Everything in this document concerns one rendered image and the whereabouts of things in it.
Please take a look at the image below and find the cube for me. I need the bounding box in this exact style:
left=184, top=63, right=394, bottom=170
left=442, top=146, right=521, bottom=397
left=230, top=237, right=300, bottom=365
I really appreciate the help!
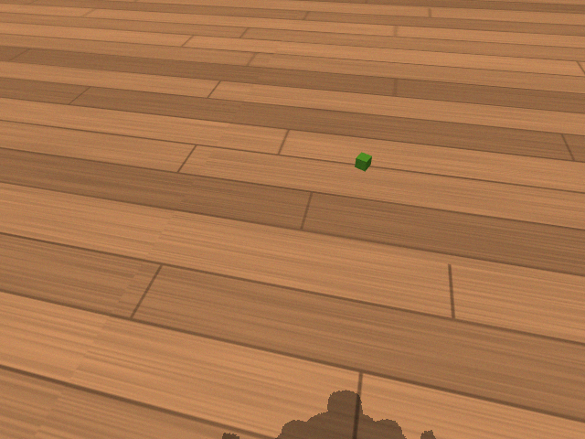
left=355, top=153, right=372, bottom=171

